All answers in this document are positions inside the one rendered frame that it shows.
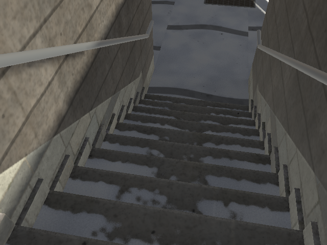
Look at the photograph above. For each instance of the stairs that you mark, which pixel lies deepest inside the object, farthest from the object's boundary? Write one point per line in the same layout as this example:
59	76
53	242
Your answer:
176	171

